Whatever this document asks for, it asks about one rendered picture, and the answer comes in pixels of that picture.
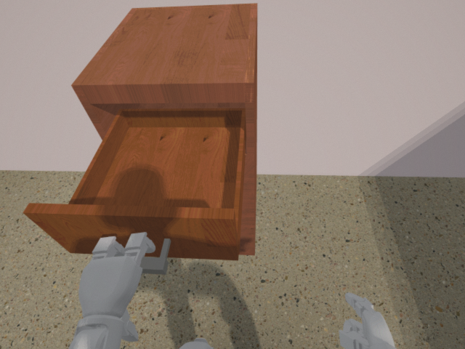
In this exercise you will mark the left robot forearm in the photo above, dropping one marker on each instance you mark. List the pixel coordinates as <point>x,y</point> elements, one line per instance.
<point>98,332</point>

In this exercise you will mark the left robot shin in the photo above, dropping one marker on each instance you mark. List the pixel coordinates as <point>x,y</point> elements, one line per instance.
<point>201,340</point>

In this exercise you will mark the robot left hand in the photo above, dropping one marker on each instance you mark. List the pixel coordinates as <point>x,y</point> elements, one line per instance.
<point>108,283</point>

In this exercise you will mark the drawer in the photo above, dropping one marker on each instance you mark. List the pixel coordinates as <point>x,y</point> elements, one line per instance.
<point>171,172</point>

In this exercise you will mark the handle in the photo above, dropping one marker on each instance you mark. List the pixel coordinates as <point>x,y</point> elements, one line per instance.
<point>156,265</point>

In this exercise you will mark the cabinet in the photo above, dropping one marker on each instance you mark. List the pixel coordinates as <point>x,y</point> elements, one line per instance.
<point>181,57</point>

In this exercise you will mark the robot right hand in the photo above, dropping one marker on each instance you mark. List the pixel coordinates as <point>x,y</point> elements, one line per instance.
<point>372,330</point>

